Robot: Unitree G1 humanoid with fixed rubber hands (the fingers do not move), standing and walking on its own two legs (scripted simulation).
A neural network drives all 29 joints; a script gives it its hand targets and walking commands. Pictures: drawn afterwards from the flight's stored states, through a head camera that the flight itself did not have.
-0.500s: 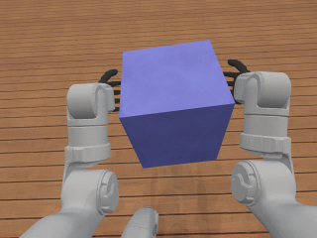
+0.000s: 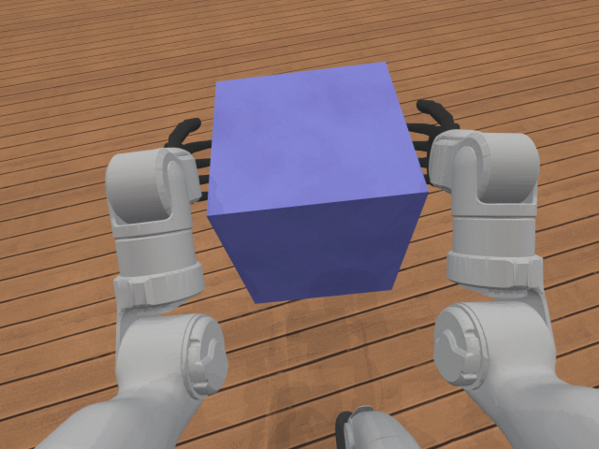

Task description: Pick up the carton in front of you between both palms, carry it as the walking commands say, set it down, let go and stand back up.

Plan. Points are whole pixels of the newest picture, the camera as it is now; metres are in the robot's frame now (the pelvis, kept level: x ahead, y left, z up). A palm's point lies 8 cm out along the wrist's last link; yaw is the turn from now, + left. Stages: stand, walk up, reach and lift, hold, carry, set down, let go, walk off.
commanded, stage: carry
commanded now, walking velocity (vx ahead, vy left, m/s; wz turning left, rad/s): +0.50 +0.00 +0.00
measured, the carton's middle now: (312, 196) +0.41 -0.03 +0.10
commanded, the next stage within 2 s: none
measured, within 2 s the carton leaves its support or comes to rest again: neither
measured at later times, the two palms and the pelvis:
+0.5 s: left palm (173, 98) +0.66 +0.18 +0.12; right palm (338, 70) +0.69 -0.12 +0.12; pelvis +0.32 +0.01 +0.00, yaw +2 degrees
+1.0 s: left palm (193, 35) +0.91 +0.16 +0.11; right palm (326, 16) +0.93 -0.14 +0.12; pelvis +0.65 +0.01 -0.01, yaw +2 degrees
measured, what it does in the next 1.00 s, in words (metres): walks ahead: right foot, then left foot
